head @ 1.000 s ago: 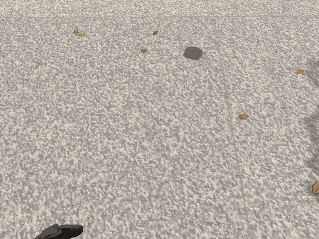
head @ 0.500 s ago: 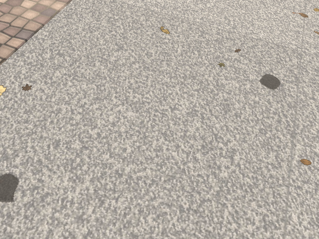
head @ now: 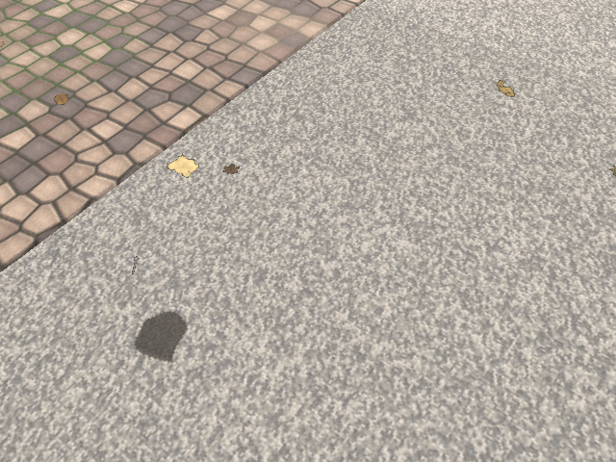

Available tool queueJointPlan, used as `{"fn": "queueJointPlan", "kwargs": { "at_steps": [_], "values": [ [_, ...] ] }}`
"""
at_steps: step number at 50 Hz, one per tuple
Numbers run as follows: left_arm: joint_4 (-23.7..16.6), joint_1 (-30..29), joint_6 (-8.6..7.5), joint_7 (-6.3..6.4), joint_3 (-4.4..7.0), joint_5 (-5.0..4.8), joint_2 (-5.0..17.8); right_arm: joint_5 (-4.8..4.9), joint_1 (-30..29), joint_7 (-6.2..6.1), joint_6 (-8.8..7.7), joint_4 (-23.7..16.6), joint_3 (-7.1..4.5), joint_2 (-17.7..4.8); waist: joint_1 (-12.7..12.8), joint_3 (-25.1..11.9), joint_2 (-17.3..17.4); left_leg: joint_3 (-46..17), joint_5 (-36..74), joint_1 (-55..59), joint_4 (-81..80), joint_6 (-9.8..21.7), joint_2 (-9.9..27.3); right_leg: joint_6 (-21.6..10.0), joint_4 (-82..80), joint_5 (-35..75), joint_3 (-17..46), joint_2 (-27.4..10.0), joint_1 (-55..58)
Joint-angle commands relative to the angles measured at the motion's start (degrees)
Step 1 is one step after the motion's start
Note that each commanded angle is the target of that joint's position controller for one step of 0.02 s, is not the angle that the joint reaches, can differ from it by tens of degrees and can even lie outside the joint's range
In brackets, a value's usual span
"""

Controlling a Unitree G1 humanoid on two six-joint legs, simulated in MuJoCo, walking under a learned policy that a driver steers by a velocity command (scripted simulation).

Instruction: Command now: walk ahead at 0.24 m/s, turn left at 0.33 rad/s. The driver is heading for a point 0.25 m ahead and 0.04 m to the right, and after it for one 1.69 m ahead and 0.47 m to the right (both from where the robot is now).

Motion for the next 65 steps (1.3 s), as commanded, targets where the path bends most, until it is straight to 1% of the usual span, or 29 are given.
{"fn": "queueJointPlan", "kwargs": {
  "at_steps": [1, 7, 10, 12, 13, 14, 15, 16, 17, 19, 24, 30, 34, 35, 36, 37, 38, 40, 41, 43, 48, 52, 58, 59, 60, 61, 62, 63, 65],
  "values": [
    [-2.9, 0.2, -1.34, 0.76, 1.08, -0.53, 7.4, -0.18, -0.2, 0.65, -1.92, -3.2, -1.27, -4.1, 0.6, 1.8, -10.5, -0.1, 5.2, -14.8, 7.8, -1.9, 4.3, -9.3, -15.3, -15.2, 18.4, -14.7, 9.5],
    [-1.5, 3.7, -1.16, 0.34, 1.02, -0.58, 9.1, -0.44, -7.7, 1.19, -4.70, -5.5, 1.12, 1.1, 3.3, 3.3, -11.4, 8.1, 8.6, -1.9, -13.4, -3.5, 6.6, -9.7, -13.6, 10.2, 8.0, -10.7, 4.3],
    [-0.9, 5.9, -0.26, -0.32, 1.56, -1.22, 11.5, 0.45, -5.1, 1.44, -4.98, -5.0, 0.16, -1.6, 2.1, 1.0, -12.3, 8.9, 10.8, 7.2, -21.8, -2.9, 4.3, -9.9, -9.4, 17.1, 10.2, -12.2, 3.4],
    [-1.4, 4.4, 0.22, -0.19, 1.02, -1.95, 10.1, 0.35, -0.7, 1.10, -4.82, -3.5, -0.81, -2.9, -1.3, 0.0, -11.0, 8.2, 19.7, 17.6, -32.7, -0.9, 3.9, -6.9, -5.5, 15.5, 11.4, -10.9, 0.9],
    [-1.7, 4.6, -0.03, -0.27, 0.29, -1.42, 7.8, -0.15, 1.0, 0.39, -4.63, -3.9, -1.36, -4.6, -2.3, -2.0, -9.5, 5.1, 24.1, 24.8, -34.0, 0.5, 7.7, -3.6, -1.8, 12.2, 10.3, -8.4, -2.0],
    [-3.5, 3.8, -0.52, -0.36, -1.08, 0.39, 3.6, -1.48, 5.4, -0.64, -4.11, -4.6, -2.15, -8.7, -3.8, -8.3, -1.0, -4.3, 41.1, 35.6, -31.0, 3.6, 19.2, 0.3, 10.1, -0.7, 6.6, -3.5, -8.6],
    [-4.6, 7.5, -0.69, 0.27, -1.61, -0.77, 1.5, -2.06, 6.7, -0.56, -2.93, -3.7, -3.00, -11.7, -2.3, -12.3, 15.1, -15.3, 43.4, 37.1, -32.4, 12.6, 30.5, 2.9, 22.1, -22.3, 0.3, 0.5, -17.2],
    [-3.6, 7.3, 0.10, 0.75, 0.16, -1.54, 7.6, -1.76, 7.4, -0.19, -2.77, -3.7, -2.14, -7.6, -3.9, -10.3, 10.4, -16.2, 37.5, 33.5, -34.3, 14.9, 29.2, 4.3, 32.7, -25.5, 2.6, -1.1, -19.3],
    [-3.2, 6.8, 0.94, 0.89, 1.11, -1.90, 9.3, -1.43, 4.9, 0.09, -2.92, -3.7, -1.39, -5.6, -3.0, -6.7, 8.5, -11.3, 34.2, 30.4, -34.7, 13.4, 26.7, 4.5, 38.3, -22.7, 2.8, -1.8, -22.1],
    [-2.4, 7.5, 3.09, 1.63, 1.66, -1.44, 8.4, -0.84, -2.0, 0.34, -3.16, -4.4, -0.56, -3.2, -0.4, -3.1, 6.6, -3.7, 30.3, 23.8, -36.8, 11.2, 22.9, 5.6, 40.3, -16.1, 2.4, -3.6, -21.5],
    [-6.5, 3.7, 4.75, 1.09, 1.13, -1.03, 4.9, -1.65, -4.2, -0.42, -3.48, -2.7, -0.95, -3.4, 0.1, -1.7, 6.0, 4.7, 30.7, 18.9, -39.5, 12.9, 22.2, 7.0, 34.0, -6.8, -0.3, -4.6, -18.2],
    [-11.3, -0.6, 5.12, -1.50, 1.06, -0.96, 5.8, -0.25, -5.0, 0.05, -2.65, -1.5, -2.34, -7.1, -1.0, -3.0, 5.1, 7.7, 31.0, 19.6, -37.1, 13.0, 25.0, 4.0, 20.6, -5.2, -3.9, -4.6, -11.5],
    [-12.3, 1.4, 5.36, -2.17, 2.14, -1.05, 6.9, 1.73, -4.7, 0.46, -2.34, 0.0, -2.55, -7.1, 0.9, -3.4, 3.7, 11.6, 25.6, 18.3, -28.0, 7.2, 23.2, -0.4, 4.7, 3.5, -6.8, -1.3, -1.5],
    [-12.0, 3.9, 5.19, -1.45, 3.29, -0.90, 9.9, 0.90, -0.9, 0.74, -2.35, 1.5, -2.06, -5.0, 1.0, -4.6, -2.2, 15.4, 19.6, 13.2, -20.1, 3.0, 19.8, -2.6, -0.1, 15.1, -2.7, -2.4, 6.6],
    [-13.3, 6.1, 4.77, -0.17, 5.06, -0.58, 17.9, -2.39, -1.2, 1.01, -2.43, -1.0, -0.53, -1.1, 0.0, -6.1, -21.0, 20.2, -8.1, -3.7, 0.4, -3.4, 11.6, -10.3, -1.3, 39.3, 19.1, -18.3, 17.9],
    [-14.7, 5.7, 3.42, -0.70, 4.24, 1.14, 17.2, -1.86, -6.0, 0.52, -2.38, -2.6, -0.80, -2.6, 3.0, -8.6, -18.7, 9.7, -18.0, -11.0, 12.3, -4.8, 5.9, -21.0, -3.5, 39.5, 28.9, -24.4, 15.1],
    [-14.4, 5.1, 2.26, -1.20, 3.54, 1.28, 15.1, -0.46, -8.2, 0.25, -2.12, -2.6, -1.46, -5.0, 3.8, -7.8, -12.1, 5.9, -14.5, -12.0, 16.4, -4.1, 7.1, -20.0, -4.5, 35.6, 24.0, -21.7, 13.7],
    [-14.3, 0.3, 1.73, -0.67, 2.61, -0.66, 12.0, -0.53, -7.1, -0.59, -1.72, -1.2, -1.81, -5.3, 0.8, -5.1, -7.7, 4.4, -5.3, -12.5, 13.3, -3.3, 8.8, -14.1, -4.0, 28.0, 17.5, -16.3, 11.2],
    [-14.7, -2.0, 2.10, -0.28, 2.17, -1.10, 11.3, -0.91, -6.3, -0.87, -1.53, -1.0, -2.06, -5.8, -0.4, -4.6, -8.6, 4.3, -2.2, -10.4, 12.0, -3.6, 8.7, -13.0, -4.2, 27.9, 15.9, -14.8, 8.7],
    [-15.3, -3.0, 2.49, 0.29, 1.86, -0.40, 11.1, -0.78, -4.5, -0.57, -1.56, -0.1, -1.92, -4.8, -1.5, -6.0, -9.2, 4.8, 1.8, -6.8, 11.6, -4.4, 7.0, -12.9, -4.5, 29.5, 14.7, -13.0, 6.9],
    [-15.2, -2.0, 3.03, 1.10, 2.30, -0.63, 12.3, -0.50, -6.5, -0.45, -1.62, -0.3, -1.04, -2.8, -0.2, -5.8, -9.4, 3.8, 4.3, -4.8, -1.6, -5.5, 5.6, -12.8, -4.2, 21.8, 17.1, -11.6, 7.5],
    [-15.6, -2.6, 3.55, 0.82, 2.56, -0.51, 12.8, -0.15, -7.6, 0.09, -2.11, -0.6, -1.05, -3.0, 0.5, -4.5, -10.8, 3.1, 3.5, -0.1, -9.4, -5.1, 4.4, -12.7, -4.0, 14.7, 21.4, -10.9, 4.0],
    [-16.0, -4.8, 4.30, 0.42, 2.01, -1.14, 11.4, 0.23, -3.9, 1.57, -3.55, 0.1, -1.24, -3.0, -1.1, -6.1, -11.9, 4.3, 7.9, 9.8, -25.5, -2.7, 3.7, -10.3, 1.2, 21.0, 25.3, -9.0, 4.7],
    [-16.0, -5.0, 4.44, 0.65, 1.64, -1.44, 10.5, -0.12, -2.4, 1.77, -3.79, 0.7, -1.27, -2.9, -2.1, -6.1, -11.2, 4.7, 15.3, 14.8, -32.6, -1.6, 4.5, -8.2, 2.5, 18.2, 24.3, -7.4, 2.6],
    [-15.7, -2.8, 4.30, 0.80, 0.93, -0.85, 8.2, -1.07, -2.0, 1.61, -3.83, 0.3, -1.62, -5.1, -1.1, -6.8, -6.9, -0.6, 21.5, 20.6, -34.7, 0.8, 11.0, -4.8, 6.4, 8.6, 21.5, -4.6, -1.7],
    [-15.7, 0.8, 3.81, 0.68, 0.33, -0.06, 6.1, -2.08, -5.2, 1.28, -3.39, -0.9, -2.11, -9.4, 3.1, -5.0, 6.8, -11.9, 33.3, 23.1, -35.8, 7.1, 21.0, -1.1, 15.0, -9.3, 11.6, 3.8, -9.9],
    [-16.2, -1.6, 3.27, 0.89, 1.40, 0.14, 9.7, -3.11, -4.1, 1.34, -3.54, -0.5, -1.65, -7.2, 0.7, -3.6, 12.2, -20.2, 36.0, 19.0, -37.3, 16.1, 27.7, 2.0, 25.0, -22.9, 7.7, 4.9, -13.4],
    [-15.4, -1.3, 3.12, 1.02, 2.63, -0.14, 13.0, -2.26, -4.6, 1.25, -3.79, -0.9, -1.23, -6.0, 0.0, -2.6, 8.2, -18.8, 34.8, 18.9, -37.1, 17.7, 27.3, 3.7, 34.1, -22.5, 8.4, 3.6, -15.0],
    [-13.2, -0.3, 3.81, 1.21, 2.84, -0.53, 11.4, -0.70, -6.1, 0.92, -3.75, -0.6, -0.92, -5.0, 0.6, -1.6, 4.3, -11.1, 32.0, 20.4, -35.2, 13.3, 21.6, 5.6, 39.3, -17.4, 8.8, 3.2, -17.3]
  ]
}}
Velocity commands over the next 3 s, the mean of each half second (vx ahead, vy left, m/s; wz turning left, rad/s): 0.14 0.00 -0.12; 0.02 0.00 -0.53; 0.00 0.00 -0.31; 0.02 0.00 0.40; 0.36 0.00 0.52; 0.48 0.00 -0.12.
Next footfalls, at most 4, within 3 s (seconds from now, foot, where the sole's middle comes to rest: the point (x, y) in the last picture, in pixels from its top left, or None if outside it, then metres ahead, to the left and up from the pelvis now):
0.26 left None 0.15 0.15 -0.78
0.70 right None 0.13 -0.10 -0.78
1.20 left None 0.23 0.09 -0.78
1.52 right None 0.06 -0.11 -0.78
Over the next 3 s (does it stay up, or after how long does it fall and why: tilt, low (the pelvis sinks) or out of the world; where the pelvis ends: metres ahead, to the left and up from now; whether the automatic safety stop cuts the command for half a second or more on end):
stays up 0.52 0.02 0.00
